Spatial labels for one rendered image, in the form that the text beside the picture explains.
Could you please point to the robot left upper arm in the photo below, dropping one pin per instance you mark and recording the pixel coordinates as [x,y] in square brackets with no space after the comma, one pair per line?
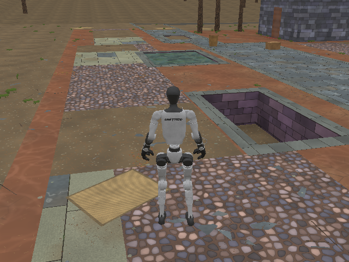
[153,124]

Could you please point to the right robot forearm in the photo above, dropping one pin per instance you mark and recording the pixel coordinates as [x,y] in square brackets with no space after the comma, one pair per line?
[199,143]

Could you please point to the left robot forearm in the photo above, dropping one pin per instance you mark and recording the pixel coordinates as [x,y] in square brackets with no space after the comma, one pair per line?
[147,143]

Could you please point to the robot left hand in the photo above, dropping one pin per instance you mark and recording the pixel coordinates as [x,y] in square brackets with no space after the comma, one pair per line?
[143,154]

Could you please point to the robot right hand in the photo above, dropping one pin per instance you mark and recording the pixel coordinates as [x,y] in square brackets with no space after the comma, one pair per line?
[203,152]

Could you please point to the robot left shin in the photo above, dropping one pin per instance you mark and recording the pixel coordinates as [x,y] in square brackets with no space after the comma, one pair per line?
[161,199]

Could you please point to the robot torso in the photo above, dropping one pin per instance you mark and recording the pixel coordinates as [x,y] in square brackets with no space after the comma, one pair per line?
[174,128]

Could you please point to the robot right upper arm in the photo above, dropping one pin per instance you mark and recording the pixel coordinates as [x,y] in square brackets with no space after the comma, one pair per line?
[193,124]

